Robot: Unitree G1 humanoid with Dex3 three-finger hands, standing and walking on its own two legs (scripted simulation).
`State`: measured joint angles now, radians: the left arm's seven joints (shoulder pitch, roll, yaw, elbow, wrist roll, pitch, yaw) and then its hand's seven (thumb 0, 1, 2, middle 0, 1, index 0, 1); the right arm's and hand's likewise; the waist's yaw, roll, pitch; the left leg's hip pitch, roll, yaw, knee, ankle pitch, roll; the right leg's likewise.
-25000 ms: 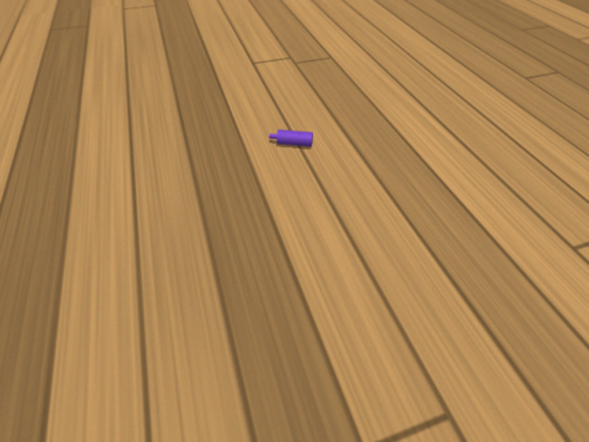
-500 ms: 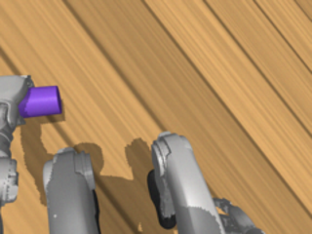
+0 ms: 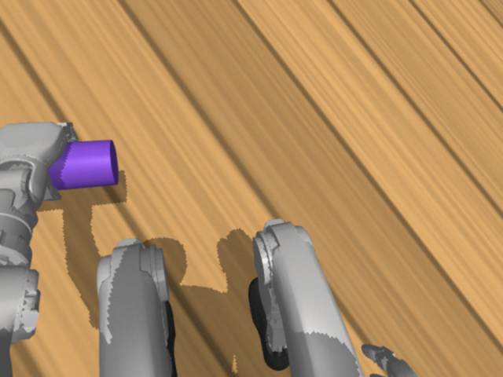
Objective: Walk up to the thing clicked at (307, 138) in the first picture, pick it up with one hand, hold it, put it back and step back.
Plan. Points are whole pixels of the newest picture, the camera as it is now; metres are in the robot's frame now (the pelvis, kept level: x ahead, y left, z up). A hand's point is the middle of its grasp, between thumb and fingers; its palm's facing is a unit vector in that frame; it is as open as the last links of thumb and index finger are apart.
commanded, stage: lift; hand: left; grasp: from above
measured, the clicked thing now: (35, 168) +0.46 +0.31 -0.16
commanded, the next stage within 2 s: hold in 1.42 s
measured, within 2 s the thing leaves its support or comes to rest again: neither
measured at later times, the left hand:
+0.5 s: hand out of the picture +0.39 +0.29 +0.03, palm faces -0.44 -0.07 -0.90, open 10.8 cm
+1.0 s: hand out of the picture +0.34 +0.27 +0.22, palm faces -0.46 -0.08 -0.89, open 10.7 cm
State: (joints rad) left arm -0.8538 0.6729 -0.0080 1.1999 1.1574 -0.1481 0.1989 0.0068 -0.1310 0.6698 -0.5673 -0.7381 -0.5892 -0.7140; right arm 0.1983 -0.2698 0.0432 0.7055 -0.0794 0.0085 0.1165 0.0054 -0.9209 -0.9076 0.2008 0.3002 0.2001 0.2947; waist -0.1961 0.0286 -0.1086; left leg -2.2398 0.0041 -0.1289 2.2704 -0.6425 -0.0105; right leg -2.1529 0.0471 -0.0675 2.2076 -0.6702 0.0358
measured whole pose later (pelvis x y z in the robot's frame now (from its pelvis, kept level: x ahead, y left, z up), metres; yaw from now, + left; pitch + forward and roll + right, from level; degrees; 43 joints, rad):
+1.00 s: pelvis +0.03 +0.01 +0.30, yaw +5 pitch +17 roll -3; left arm -0.35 0.46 -0.17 0.80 1.02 -0.06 0.10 0.01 -0.11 0.62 -0.60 -0.67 -0.62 -0.65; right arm 0.23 -0.23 -0.02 0.72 0.03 0.01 -0.05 0.01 -0.91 -0.91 0.20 0.30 0.20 0.30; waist -0.06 0.04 -0.16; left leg -1.06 0.03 -0.03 1.24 -0.48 0.00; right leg -1.01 0.03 0.01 1.19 -0.48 0.02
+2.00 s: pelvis +0.08 +0.01 +0.39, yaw +5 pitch +5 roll -1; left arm -0.28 0.43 -0.22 0.70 1.01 -0.06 0.00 0.01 -0.12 0.64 -0.58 -0.71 -0.60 -0.69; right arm 0.22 -0.25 -0.04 0.69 0.05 0.05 -0.05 0.01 -0.90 -0.90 0.20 0.30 0.20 0.29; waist -0.01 0.04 -0.06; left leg -0.44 0.02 0.02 0.67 -0.31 0.01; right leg -0.42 0.01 0.05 0.65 -0.31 0.02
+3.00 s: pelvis +0.07 +0.00 +0.40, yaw +4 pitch +0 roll +0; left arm -0.23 0.43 -0.23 0.60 0.98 -0.06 -0.07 0.00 -0.15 0.72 -0.54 -0.79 -0.56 -0.77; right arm 0.16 -0.25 -0.02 0.68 0.07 0.07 -0.07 0.01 -0.91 -0.90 0.20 0.30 0.20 0.29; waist 0.01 0.05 -0.01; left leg -0.28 0.02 0.03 0.50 -0.22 0.00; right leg -0.27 0.01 0.06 0.51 -0.24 0.01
